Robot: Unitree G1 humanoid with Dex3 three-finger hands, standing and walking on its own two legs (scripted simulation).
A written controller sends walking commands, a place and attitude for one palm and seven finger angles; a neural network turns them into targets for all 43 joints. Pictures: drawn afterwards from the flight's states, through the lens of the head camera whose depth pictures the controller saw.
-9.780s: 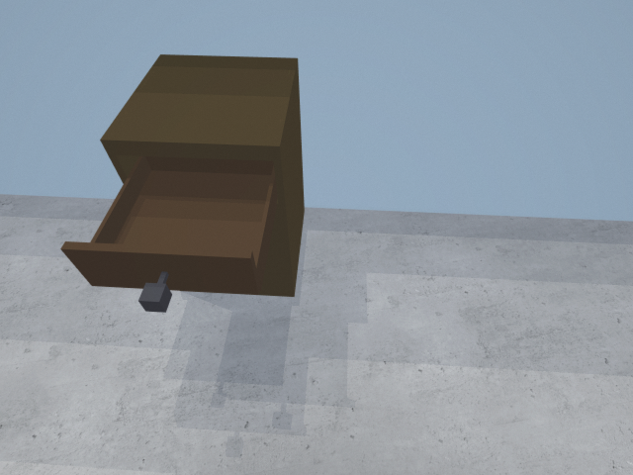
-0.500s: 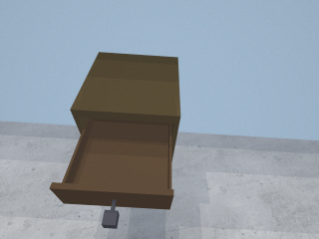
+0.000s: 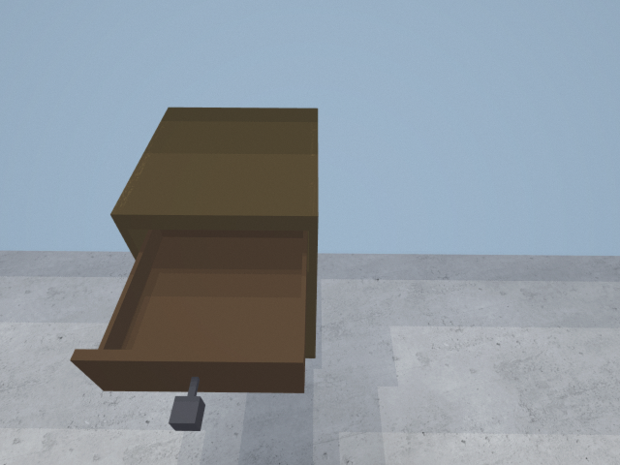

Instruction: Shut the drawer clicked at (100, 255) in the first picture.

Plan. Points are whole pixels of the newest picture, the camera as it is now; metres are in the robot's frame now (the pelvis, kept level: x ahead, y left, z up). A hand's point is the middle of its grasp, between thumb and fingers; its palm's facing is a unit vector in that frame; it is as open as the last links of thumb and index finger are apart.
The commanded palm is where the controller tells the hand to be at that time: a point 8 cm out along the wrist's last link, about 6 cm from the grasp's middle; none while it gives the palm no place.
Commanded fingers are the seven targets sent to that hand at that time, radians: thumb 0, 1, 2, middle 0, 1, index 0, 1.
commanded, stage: come to a stop and stand still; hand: left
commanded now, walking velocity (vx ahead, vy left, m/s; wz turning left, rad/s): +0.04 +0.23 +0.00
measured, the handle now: (190, 401) +0.26 +0.23 -0.20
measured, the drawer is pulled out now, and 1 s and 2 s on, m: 0.30 0.30 0.30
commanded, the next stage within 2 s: look again from close up in 1.22 s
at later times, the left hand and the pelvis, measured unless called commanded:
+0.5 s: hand out of the picture +0.01 +0.23 -0.17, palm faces +0.00 -0.96 -0.26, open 7.3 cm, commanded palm none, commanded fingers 0.00 0.90 0.90 -0.20 -0.30 -0.20 -0.30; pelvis +0.00 +0.03 +0.00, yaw +1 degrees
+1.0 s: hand out of the picture +0.06 +0.22 -0.17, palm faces +0.01 -0.98 -0.21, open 7.3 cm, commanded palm none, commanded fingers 0.00 0.90 0.90 -0.20 -0.30 -0.20 -0.30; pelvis +0.03 +0.05 +0.00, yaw +1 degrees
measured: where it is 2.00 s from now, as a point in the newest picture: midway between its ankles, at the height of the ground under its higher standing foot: outside the picture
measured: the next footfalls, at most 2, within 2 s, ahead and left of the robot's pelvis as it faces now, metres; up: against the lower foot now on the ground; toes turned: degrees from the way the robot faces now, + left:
none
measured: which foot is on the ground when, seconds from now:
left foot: down 0.00-1.00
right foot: down 0.00-1.00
